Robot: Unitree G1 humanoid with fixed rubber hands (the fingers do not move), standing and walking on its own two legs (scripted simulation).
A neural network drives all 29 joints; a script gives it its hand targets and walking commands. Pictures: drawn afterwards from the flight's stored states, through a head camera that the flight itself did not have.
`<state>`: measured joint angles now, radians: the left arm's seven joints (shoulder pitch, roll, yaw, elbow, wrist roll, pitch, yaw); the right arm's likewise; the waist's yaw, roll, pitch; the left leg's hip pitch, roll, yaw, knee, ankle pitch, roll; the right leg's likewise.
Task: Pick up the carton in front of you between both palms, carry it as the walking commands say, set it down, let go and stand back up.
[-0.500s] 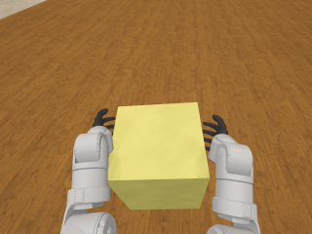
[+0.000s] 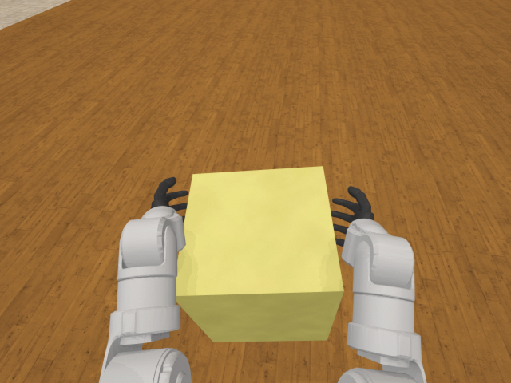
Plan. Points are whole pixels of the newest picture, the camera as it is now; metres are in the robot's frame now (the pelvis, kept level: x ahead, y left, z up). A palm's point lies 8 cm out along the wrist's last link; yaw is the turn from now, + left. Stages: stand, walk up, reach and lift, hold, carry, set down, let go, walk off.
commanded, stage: carry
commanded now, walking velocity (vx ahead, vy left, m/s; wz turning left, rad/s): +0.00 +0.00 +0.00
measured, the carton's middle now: (263, 261) +0.33 +0.00 +0.02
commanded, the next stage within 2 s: none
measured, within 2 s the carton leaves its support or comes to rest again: neither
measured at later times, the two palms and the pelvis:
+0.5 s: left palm (158, 197) +0.36 +0.17 +0.14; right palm (350, 201) +0.36 -0.12 +0.15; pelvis +0.03 +0.01 +0.00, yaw +1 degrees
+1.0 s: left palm (200, 129) +0.62 +0.15 +0.10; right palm (332, 133) +0.62 -0.14 +0.10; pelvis +0.28 -0.01 -0.02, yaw +2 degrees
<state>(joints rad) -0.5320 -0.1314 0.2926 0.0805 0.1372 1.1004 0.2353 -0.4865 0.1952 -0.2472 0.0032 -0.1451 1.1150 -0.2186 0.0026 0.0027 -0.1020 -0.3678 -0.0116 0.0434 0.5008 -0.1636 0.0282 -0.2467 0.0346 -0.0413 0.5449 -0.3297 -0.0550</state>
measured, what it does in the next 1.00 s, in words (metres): walks ahead: right foot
